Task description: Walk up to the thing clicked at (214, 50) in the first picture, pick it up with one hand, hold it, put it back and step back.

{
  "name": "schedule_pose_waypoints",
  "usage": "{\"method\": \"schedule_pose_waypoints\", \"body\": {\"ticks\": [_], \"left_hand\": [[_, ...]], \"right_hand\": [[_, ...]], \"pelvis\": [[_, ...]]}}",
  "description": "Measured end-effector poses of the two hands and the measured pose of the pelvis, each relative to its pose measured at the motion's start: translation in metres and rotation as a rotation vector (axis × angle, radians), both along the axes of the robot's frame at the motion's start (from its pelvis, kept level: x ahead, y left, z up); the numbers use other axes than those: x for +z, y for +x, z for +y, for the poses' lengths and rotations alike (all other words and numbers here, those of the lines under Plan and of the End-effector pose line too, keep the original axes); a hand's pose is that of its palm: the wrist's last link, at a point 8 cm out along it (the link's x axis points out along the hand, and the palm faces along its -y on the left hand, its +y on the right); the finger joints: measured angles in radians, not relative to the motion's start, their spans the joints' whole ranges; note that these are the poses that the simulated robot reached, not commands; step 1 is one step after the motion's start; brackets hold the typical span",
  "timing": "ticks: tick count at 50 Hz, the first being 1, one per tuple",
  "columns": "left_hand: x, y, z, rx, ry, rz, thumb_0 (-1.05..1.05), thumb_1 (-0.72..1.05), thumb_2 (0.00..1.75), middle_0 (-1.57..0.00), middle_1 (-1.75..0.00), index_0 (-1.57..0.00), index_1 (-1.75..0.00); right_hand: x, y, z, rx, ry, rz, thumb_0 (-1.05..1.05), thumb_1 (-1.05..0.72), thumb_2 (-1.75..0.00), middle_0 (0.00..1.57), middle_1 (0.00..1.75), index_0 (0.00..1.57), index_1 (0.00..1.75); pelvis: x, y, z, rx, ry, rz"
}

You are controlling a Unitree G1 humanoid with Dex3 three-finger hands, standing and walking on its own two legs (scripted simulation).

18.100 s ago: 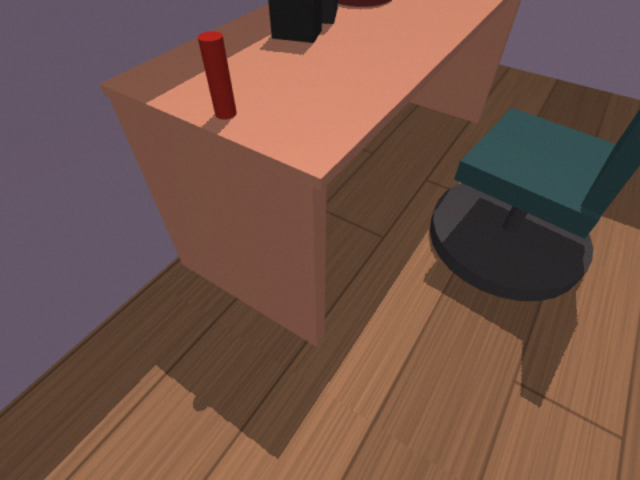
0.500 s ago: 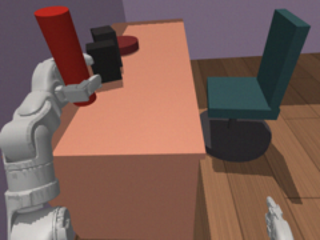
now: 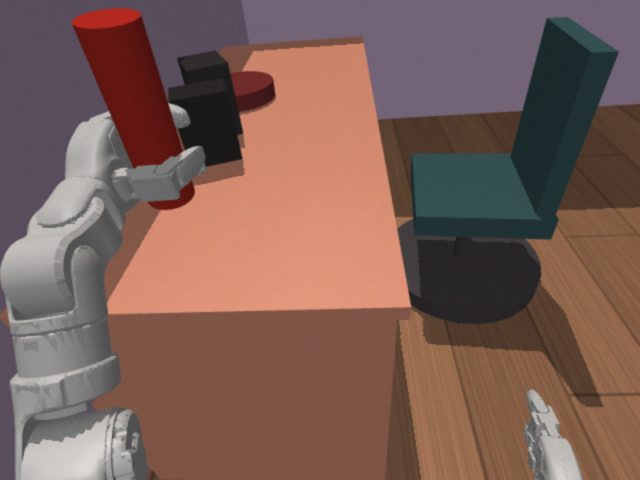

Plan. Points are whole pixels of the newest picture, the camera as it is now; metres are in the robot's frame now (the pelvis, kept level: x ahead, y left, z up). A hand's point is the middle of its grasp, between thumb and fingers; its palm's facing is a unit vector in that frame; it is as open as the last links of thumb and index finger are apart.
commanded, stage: hold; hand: left
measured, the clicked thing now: (144, 121) +0.34 +0.17 +0.34
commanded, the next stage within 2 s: crouch in 0.74 s
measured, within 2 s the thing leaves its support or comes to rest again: neither
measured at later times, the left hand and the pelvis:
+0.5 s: hand (169, 149) +0.35 +0.16 +0.31, palm faces +0.10 -1.00 +0.01, open 6.9 cm; pelvis +0.00 +0.00 +0.00, yaw +0 degrees
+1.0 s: hand (167, 150) +0.35 +0.16 +0.31, palm faces +0.11 -0.99 +0.02, open 6.9 cm; pelvis -0.01 +0.00 +0.00, yaw +0 degrees
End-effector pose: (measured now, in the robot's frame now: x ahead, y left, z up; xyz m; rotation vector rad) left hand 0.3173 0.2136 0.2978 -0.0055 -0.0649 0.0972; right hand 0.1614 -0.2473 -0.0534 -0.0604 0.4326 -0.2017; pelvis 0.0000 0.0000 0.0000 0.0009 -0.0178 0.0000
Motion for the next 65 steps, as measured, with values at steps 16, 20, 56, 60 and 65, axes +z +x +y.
{"method": "schedule_pose_waypoints", "body": {"ticks": [16,20,56,60,65], "left_hand": [[0.006,0.007,-0.002,0.002,-0.003,0.013,-0.04,-0.05,1.13,-0.92,-1.10,-0.92,-1.11],[0.007,0.007,-0.002,0.000,-0.002,0.010,-0.04,-0.05,1.13,-0.92,-1.10,-0.92,-1.11],[-0.018,0.020,0.002,0.019,-0.026,0.089,-0.04,-0.06,1.13,-0.92,-1.10,-0.92,-1.11],[-0.041,0.033,0.003,0.028,-0.037,0.129,-0.04,-0.06,1.13,-0.92,-1.10,-0.92,-1.11],[-0.062,0.047,0.009,0.049,-0.042,0.131,-0.03,-0.06,1.13,-0.92,-1.10,-0.92,-1.11]], "right_hand": [[0.003,-0.003,0.002,0.005,0.006,-0.009,-0.02,0.54,-0.05,0.05,0.05,0.05,0.05],[0.002,-0.005,0.001,0.005,0.005,-0.003,-0.02,0.54,-0.05,0.05,0.05,0.05,0.05],[0.000,-0.013,-0.009,-0.014,-0.027,0.011,-0.02,0.55,-0.05,0.05,0.05,0.05,0.05],[-0.001,-0.021,-0.011,-0.024,-0.047,0.029,-0.02,0.56,-0.04,0.05,0.05,0.05,0.05],[-0.004,-0.031,-0.015,-0.043,-0.075,0.059,-0.02,0.56,-0.04,0.05,0.05,0.05,0.05]], "pelvis": [[0.000,-0.002,0.000,-0.003,0.002,-0.002],[0.000,-0.003,0.000,-0.003,0.001,-0.002],[0.000,-0.009,-0.002,-0.001,0.005,0.001],[0.000,-0.012,-0.003,-0.004,0.005,0.011],[-0.001,-0.013,-0.004,-0.009,0.003,0.025]]}}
